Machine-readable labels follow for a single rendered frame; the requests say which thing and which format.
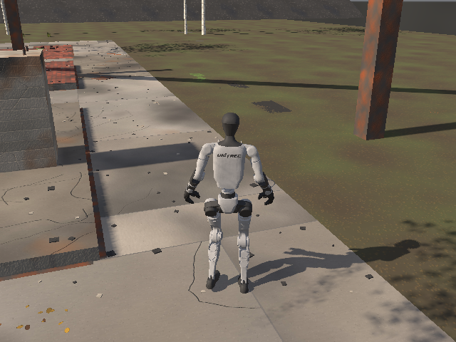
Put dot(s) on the robot left forearm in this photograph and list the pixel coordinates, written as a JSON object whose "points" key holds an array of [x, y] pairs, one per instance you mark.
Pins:
{"points": [[192, 184]]}

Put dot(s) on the robot right upper arm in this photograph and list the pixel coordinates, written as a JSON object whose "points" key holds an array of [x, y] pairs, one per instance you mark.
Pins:
{"points": [[255, 161]]}

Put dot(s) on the right robot thigh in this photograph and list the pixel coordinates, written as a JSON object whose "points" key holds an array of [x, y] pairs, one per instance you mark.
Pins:
{"points": [[244, 218]]}

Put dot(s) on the left robot hand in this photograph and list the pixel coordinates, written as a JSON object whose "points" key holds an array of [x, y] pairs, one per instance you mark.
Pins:
{"points": [[187, 196]]}

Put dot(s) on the right robot hand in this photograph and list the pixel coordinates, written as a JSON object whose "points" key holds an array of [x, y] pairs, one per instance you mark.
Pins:
{"points": [[270, 200]]}

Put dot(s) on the robot right forearm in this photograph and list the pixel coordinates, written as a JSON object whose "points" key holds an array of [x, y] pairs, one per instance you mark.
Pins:
{"points": [[265, 186]]}

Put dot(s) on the robot left upper arm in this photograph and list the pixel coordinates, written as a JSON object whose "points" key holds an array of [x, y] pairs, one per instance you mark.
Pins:
{"points": [[207, 149]]}

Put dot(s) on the robot right shin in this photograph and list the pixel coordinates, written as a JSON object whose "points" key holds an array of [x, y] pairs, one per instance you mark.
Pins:
{"points": [[244, 261]]}

